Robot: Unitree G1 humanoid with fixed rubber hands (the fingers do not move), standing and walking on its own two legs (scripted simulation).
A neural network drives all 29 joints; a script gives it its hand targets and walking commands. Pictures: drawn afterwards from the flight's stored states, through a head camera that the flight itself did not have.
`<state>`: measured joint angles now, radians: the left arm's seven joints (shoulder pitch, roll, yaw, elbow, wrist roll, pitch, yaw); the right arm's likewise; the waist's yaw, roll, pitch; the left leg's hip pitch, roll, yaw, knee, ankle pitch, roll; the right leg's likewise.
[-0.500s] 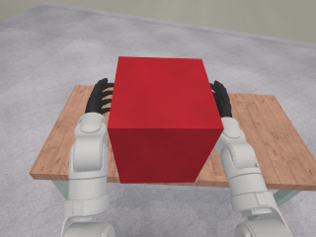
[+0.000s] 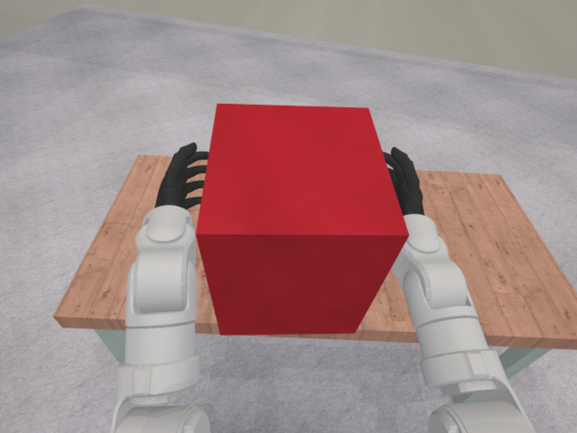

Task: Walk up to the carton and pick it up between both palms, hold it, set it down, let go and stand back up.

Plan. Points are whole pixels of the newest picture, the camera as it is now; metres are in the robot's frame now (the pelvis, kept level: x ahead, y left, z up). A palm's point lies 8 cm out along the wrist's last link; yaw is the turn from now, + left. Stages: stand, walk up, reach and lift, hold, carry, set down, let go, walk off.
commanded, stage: hold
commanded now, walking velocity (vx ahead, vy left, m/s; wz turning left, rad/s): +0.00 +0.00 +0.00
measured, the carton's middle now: (291, 226) +0.37 -0.02 +0.11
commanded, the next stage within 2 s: none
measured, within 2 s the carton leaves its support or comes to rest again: neither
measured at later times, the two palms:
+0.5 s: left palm (174, 206) +0.36 +0.13 +0.17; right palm (404, 210) +0.35 -0.16 +0.16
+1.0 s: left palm (174, 206) +0.36 +0.13 +0.17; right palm (404, 209) +0.35 -0.16 +0.16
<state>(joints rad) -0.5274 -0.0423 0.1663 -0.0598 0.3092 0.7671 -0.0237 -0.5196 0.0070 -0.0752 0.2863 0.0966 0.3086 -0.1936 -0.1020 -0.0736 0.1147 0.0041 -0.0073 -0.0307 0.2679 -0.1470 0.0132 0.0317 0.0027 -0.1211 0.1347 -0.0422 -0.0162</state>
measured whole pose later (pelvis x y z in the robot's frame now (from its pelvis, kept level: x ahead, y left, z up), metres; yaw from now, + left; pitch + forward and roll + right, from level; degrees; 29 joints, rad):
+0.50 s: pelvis +0.00 +0.00 +0.00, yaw +0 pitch -7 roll -1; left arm -0.53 -0.04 0.17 -0.06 0.31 0.77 -0.02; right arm -0.52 0.01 -0.08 0.29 0.10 0.31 -0.19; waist -0.10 -0.07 0.11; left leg 0.00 -0.01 -0.03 0.27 -0.15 0.01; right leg 0.03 0.00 -0.12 0.14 -0.04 -0.02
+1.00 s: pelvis +0.00 +0.00 +0.00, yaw +0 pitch -7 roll -1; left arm -0.53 -0.04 0.17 -0.06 0.31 0.77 -0.02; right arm -0.52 0.01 -0.08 0.29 0.10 0.31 -0.19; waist -0.10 -0.07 0.11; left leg 0.00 -0.01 -0.03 0.27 -0.15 0.01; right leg 0.03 0.00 -0.12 0.14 -0.04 -0.02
